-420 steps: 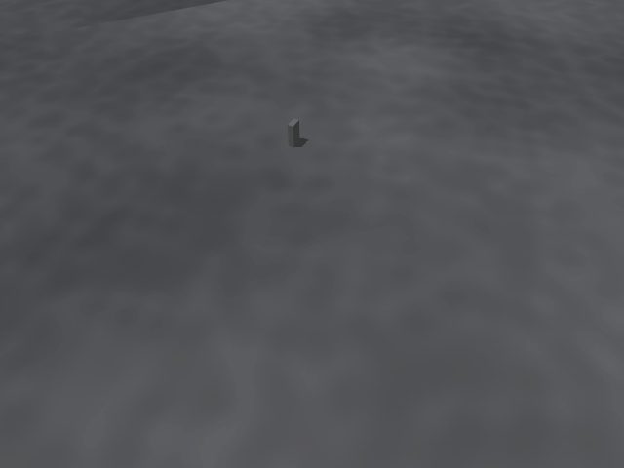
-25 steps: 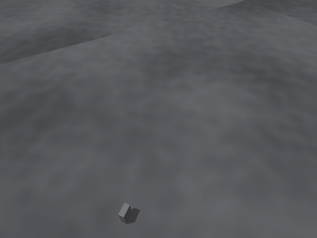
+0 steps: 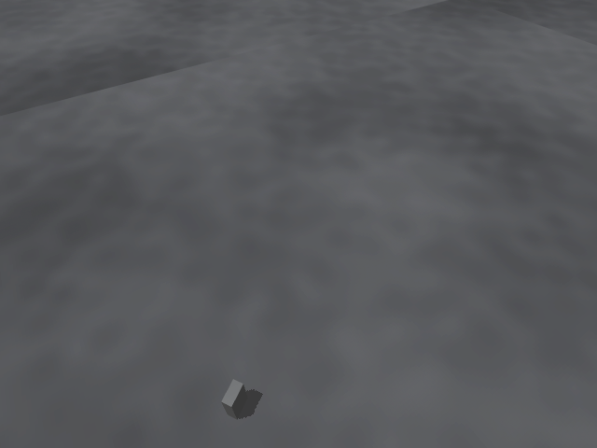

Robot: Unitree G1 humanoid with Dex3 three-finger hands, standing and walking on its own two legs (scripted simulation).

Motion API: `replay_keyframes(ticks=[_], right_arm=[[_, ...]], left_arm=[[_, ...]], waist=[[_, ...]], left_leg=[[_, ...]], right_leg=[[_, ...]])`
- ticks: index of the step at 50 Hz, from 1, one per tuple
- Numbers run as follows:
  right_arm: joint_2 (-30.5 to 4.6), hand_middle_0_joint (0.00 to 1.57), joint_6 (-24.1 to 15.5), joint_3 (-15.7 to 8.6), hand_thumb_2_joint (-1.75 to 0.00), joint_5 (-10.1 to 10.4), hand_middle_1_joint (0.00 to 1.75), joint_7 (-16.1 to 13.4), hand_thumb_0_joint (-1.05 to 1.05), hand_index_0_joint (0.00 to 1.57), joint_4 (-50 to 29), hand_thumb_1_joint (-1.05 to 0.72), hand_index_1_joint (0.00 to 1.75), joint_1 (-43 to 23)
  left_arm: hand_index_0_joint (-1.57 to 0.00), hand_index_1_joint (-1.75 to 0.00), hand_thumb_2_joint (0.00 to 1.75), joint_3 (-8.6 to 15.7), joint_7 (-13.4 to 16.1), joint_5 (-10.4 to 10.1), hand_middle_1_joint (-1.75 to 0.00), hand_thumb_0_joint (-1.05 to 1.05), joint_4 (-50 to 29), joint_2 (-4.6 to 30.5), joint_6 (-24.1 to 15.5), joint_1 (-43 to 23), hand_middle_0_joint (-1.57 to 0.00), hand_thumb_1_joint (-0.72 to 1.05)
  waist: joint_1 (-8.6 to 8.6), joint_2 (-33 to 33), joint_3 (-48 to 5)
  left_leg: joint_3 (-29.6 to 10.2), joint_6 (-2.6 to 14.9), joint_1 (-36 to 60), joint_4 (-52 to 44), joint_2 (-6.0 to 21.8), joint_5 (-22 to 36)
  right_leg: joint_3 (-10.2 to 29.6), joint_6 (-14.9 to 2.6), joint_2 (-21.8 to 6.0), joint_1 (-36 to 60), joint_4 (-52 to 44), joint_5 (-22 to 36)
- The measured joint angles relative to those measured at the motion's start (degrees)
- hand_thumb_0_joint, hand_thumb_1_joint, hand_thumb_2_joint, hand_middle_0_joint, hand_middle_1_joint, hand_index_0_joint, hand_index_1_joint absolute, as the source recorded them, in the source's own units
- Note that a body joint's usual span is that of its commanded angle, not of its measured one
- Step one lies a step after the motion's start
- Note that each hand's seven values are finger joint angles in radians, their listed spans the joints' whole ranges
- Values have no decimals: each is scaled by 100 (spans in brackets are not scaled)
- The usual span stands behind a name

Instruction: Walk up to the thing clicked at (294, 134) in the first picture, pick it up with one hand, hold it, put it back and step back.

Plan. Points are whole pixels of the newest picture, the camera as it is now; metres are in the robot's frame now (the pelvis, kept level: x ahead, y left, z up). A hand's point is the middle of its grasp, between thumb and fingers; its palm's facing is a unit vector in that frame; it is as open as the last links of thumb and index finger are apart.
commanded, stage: stand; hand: left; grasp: from the side
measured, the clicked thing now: (235, 399) +0.40 +0.21 -0.72
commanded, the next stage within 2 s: go down in 0.26 s
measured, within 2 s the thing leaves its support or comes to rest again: neither
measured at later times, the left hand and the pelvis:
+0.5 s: hand out of the picture +0.12 +0.25 -0.16, palm faces +0.05 -0.95 -0.32, open 8.7 cm; pelvis -0.01 +0.00 -0.01, yaw +1 degrees
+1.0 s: hand out of the picture +0.14 +0.28 -0.19, palm faces +0.06 -0.95 -0.31, open 17.1 cm; pelvis -0.01 +0.02 -0.06, yaw +1 degrees
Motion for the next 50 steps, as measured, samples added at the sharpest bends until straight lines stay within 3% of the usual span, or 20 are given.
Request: replay_keyframes(ticks=[19,22,24,27,31,40,50], right_arm=[[15,20,-6,-10,-90,4,30,4,0,20,-11,-90,30,-35],[54,20,-85,1,-90,249,30,-138,1,20,-772,-92,30,254],[139,20,-116,-8,-91,308,30,-172,1,20,-1156,-93,30,329],[340,20,-131,-70,-91,276,30,-184,0,20,-1557,-94,30,381],[553,20,-105,-139,-91,228,30,-143,0,20,-1969,-94,30,581],[567,20,-140,-163,-90,254,30,-155,1,20,-2576,-89,30,813],[564,20,-437,-192,-89,206,30,-250,1,20,-3014,-84,30,641]], left_arm=[[-20,-30,90,-6,12,-4,-30,1,-18,9,-17,-41,-20,90],[-17,-26,86,197,92,-119,-26,1,-361,-112,-70,-194,-17,86],[-14,-22,80,405,67,-71,-22,1,-317,-168,-80,-533,-13,80],[-10,-16,66,717,-79,166,-17,1,-348,-106,-58,-927,-9,66],[-7,-10,45,1051,-204,390,-12,1,-670,-2,21,-945,-6,45],[-7,-6,16,1127,-251,315,-7,1,-1660,-13,611,-275,-6,-7],[-8,-6,4,1182,-348,235,-7,0,-3112,-132,842,439,-8,-47]], waist=[[1,6,-2],[-30,26,27],[-36,17,81],[-70,-48,44],[-131,-112,-155],[-204,20,-481],[-131,-39,-721]], left_leg=[[1,0,33,-43,-12,-9],[-94,34,-419,350,-24,-132],[-125,38,-777,646,-19,-215],[-126,34,-1353,1102,3,-361],[-101,36,-1907,1665,33,-618],[-112,106,-2661,2649,34,-1130],[-180,157,-3661,3857,42,-1679]], right_leg=[[2,6,-11,14,-2,-31],[-87,3,-41,-364,316,-148],[-112,-7,-51,-700,588,-231],[-103,-21,-54,-1281,1045,-373],[-65,-25,-52,-1844,1592,-607],[-49,45,-95,-2542,2459,-1046],[-79,97,-140,-3481,3582,-1558]])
